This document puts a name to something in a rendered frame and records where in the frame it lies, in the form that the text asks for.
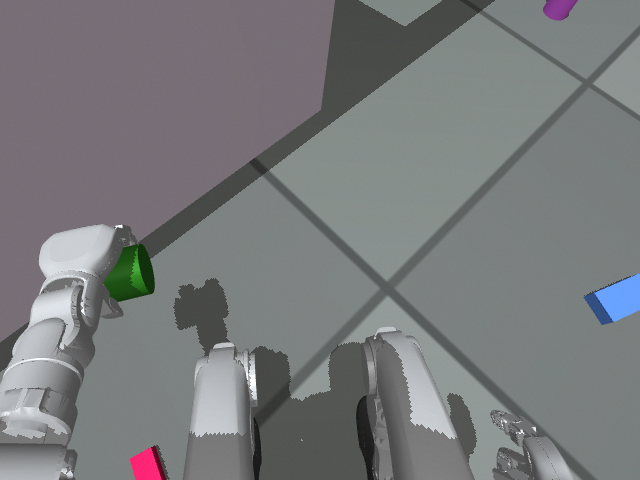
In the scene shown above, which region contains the left robot hand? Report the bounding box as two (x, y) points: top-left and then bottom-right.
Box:
(39, 224), (139, 319)

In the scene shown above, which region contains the right robot foot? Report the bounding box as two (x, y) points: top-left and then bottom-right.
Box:
(356, 396), (391, 480)

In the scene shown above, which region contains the right robot hand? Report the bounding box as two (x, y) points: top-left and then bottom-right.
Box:
(491, 410), (575, 480)

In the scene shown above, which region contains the left robot arm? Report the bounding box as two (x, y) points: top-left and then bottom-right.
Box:
(0, 271), (104, 480)

